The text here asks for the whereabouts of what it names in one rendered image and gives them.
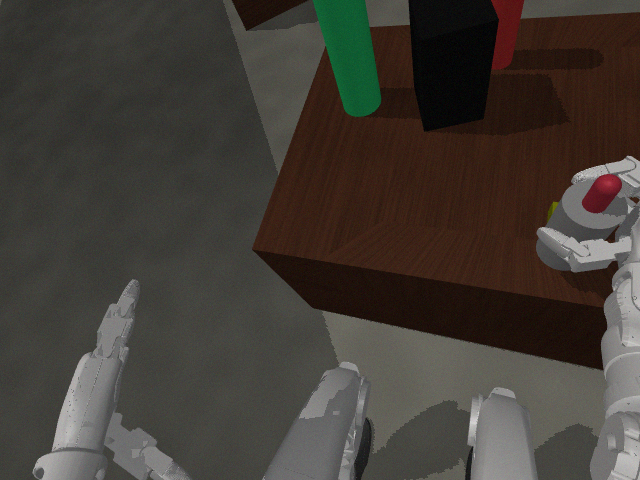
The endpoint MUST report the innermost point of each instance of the left robot foot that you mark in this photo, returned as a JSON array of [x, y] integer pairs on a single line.
[[363, 452]]

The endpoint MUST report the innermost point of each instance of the left robot arm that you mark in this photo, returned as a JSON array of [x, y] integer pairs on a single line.
[[71, 464]]

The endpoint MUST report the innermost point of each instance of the right robot arm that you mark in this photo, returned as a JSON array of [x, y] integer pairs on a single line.
[[617, 454]]

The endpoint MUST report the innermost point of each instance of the left robot hand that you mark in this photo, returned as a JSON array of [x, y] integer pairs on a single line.
[[88, 417]]

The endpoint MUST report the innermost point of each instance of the right robot hand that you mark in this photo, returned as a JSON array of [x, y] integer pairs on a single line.
[[598, 254]]

